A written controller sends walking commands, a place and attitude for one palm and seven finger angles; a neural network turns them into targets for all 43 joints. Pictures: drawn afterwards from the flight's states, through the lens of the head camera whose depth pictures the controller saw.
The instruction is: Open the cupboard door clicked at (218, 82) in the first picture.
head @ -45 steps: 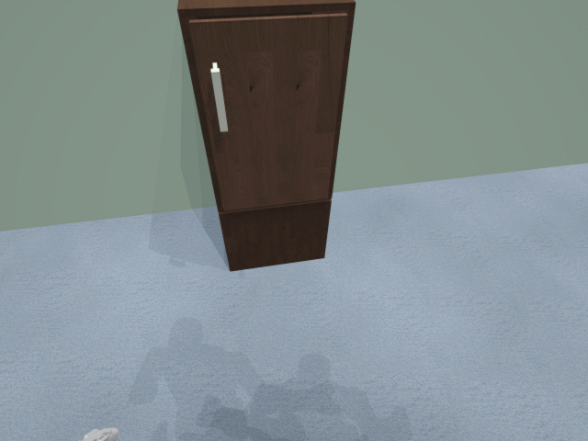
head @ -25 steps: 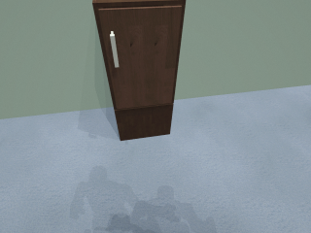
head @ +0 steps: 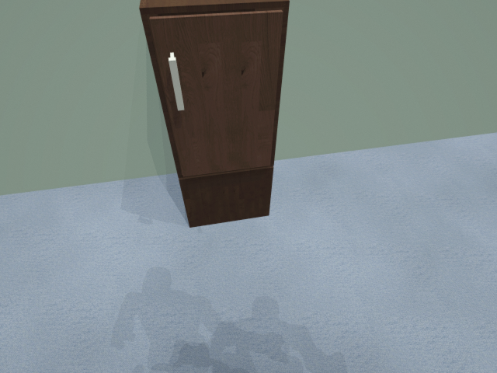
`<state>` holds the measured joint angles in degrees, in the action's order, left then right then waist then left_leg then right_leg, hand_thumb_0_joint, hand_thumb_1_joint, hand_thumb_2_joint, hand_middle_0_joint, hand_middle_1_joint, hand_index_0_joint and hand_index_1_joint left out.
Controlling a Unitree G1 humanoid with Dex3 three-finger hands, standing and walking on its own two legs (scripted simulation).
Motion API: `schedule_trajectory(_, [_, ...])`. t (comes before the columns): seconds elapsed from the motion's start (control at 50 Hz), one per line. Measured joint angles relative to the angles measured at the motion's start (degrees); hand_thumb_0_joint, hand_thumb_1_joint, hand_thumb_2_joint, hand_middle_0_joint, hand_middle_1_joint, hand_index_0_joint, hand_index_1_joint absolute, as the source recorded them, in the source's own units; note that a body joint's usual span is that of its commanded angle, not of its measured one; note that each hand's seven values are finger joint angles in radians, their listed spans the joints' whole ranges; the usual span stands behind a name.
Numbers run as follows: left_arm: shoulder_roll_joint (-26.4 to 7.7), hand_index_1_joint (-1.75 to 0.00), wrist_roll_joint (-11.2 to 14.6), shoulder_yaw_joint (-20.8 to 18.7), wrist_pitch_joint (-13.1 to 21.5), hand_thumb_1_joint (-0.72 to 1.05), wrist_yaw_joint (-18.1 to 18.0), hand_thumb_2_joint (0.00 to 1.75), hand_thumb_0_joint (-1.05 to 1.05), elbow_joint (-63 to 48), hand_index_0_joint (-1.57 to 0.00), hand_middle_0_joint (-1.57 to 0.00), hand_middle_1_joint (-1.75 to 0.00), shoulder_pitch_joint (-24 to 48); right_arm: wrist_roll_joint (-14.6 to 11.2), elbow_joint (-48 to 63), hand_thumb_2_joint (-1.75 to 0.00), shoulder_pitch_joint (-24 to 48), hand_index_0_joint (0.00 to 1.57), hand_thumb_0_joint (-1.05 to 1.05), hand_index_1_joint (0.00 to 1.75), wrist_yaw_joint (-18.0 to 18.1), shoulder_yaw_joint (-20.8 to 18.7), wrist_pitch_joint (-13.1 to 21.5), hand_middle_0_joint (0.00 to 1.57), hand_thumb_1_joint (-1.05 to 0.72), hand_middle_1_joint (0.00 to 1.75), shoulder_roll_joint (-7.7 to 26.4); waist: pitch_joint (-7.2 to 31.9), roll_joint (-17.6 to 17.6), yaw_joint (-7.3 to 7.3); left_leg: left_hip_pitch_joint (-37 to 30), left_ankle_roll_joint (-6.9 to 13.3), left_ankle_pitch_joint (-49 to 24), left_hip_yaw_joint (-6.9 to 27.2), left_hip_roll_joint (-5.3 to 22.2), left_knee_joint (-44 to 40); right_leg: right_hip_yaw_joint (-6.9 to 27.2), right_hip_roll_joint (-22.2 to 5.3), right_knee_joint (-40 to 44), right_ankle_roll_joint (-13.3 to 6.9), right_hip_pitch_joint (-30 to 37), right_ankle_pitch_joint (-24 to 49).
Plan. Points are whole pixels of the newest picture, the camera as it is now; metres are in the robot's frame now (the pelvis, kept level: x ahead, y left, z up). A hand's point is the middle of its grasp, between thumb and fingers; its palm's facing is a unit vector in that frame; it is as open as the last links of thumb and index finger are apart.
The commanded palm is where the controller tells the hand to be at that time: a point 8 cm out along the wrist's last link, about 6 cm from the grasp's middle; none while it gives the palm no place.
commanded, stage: look at it before walking up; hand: left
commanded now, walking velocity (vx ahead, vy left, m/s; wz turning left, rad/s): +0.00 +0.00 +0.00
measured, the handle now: (176, 82) +0.88 +0.27 +0.03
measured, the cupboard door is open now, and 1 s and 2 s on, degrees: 0 0 0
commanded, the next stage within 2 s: turn to face it in 0.54 s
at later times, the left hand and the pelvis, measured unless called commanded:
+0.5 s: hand out of the picture +0.08 +0.25 -0.15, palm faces -0.03 -0.94 -0.34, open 7.4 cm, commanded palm none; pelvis +0.01 +0.00 +0.00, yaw +0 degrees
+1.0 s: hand out of the picture +0.05 +0.22 -0.17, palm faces +0.05 -0.96 -0.29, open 7.4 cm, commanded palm none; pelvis +0.00 +0.00 -0.01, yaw +4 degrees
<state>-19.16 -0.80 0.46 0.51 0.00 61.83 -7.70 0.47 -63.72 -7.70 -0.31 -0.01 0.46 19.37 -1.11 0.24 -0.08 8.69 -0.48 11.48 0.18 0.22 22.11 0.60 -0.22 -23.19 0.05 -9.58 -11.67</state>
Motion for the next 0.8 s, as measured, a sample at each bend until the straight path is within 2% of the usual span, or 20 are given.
schedule_trajectory(0.66, [-0.2, -0.30, 0.0, -0.1, 0.1, 0.91, 0.0, 0.90, 0.00, 0.7, -0.20, -0.20, -0.30, -0.4, -0.1, -0.1, -0.90, 1.1, 0.21, 0.01, 0.30, 0.2, 0.1, 0.0, 0.20, -0.90, 0.30, 0.2, -0.4, -0.2, 0.37, -1.9, -0.2, -0.3, 0.0, 0.3, -2.1, 0.0, 0.3, 2.4, -0.1, 2.0, 0.5])
schedule_trajectory(0.8, [0.0, -0.30, 0.0, -0.4, -0.3, 0.91, -0.3, 0.90, 0.00, -0.2, -0.20, -0.20, -0.30, 0.3, 0.0, 0.6, -0.90, 0.9, 0.21, 0.01, 0.30, 0.2, 0.1, -0.5, 0.20, -0.90, 0.30, 0.1, -0.5, -0.1, 0.08, -0.6, -0.1, -0.2, 1.0, -0.2, -0.9, -1.0, -0.3, 1.1, 0.1, 1.1, -0.2])
